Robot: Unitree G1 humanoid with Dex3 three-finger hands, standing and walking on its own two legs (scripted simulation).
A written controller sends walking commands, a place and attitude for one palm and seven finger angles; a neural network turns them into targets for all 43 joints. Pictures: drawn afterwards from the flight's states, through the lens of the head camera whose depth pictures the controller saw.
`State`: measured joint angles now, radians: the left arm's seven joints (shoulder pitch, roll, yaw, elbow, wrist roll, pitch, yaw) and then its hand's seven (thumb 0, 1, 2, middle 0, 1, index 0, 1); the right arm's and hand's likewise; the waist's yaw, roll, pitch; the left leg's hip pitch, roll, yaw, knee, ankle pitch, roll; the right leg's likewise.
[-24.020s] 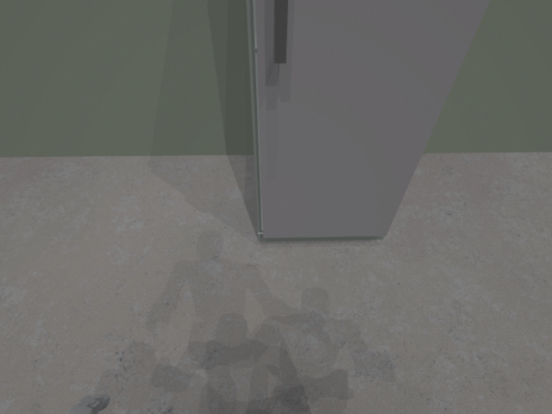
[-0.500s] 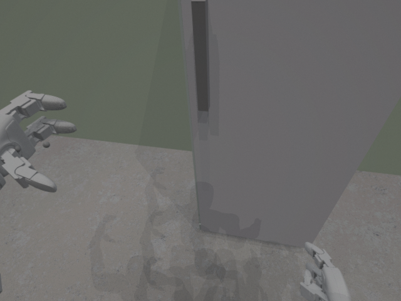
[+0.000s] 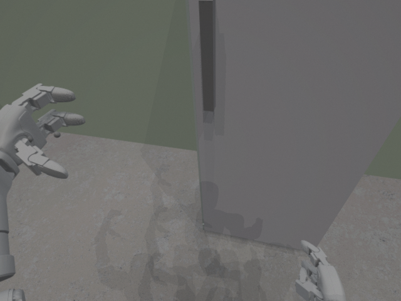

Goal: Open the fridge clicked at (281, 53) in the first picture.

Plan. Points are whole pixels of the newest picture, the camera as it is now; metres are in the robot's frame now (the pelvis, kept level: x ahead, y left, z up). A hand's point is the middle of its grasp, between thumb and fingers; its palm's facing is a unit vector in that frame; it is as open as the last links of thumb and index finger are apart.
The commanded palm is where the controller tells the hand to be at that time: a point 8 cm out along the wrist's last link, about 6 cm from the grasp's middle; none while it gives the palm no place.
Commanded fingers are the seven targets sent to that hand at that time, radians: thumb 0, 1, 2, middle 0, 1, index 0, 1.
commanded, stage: move the hooked fingers beside the handle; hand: left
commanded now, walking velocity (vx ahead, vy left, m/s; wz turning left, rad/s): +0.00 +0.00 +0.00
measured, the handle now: (210, 58) +0.59 +0.04 +0.24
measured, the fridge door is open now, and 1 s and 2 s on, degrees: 0 0 0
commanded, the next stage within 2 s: none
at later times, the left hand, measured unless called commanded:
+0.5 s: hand (115, 106) +0.39 +0.21 +0.23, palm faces -0.07 -0.99 -0.07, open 14.0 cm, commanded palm +0.37 +0.25 +0.23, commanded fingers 0.00 -0.50 0.30 -0.30 -1.20 -0.30 -1.20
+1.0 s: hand (158, 86) +0.47 +0.14 +0.23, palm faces -0.09 -0.99 -0.04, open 14.0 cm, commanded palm +0.45 +0.20 +0.23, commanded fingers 0.00 -0.50 0.30 -0.30 -1.20 -0.30 -1.20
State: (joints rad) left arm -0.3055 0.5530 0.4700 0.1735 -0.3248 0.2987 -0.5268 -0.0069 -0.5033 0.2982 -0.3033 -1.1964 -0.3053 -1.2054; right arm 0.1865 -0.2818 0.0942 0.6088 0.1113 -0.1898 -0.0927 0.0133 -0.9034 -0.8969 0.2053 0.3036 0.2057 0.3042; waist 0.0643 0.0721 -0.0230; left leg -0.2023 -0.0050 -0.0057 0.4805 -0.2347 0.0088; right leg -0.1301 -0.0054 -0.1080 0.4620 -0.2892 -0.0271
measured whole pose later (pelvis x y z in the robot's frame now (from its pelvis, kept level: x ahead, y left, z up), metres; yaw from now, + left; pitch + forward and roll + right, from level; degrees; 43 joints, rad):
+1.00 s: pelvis +0.02 +0.00 +0.00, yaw -2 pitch +1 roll +0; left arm -0.86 0.39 0.24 0.73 -0.17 0.20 -0.23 -0.01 -0.50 0.30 -0.30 -1.20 -0.30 -1.20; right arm 0.27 -0.27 0.05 0.68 0.08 -0.09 -0.09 0.01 -0.90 -0.90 0.21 0.30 0.21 0.30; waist -0.04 0.05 -0.02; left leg -0.23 0.00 0.03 0.44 -0.23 0.01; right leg -0.19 0.00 -0.07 0.44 -0.28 -0.02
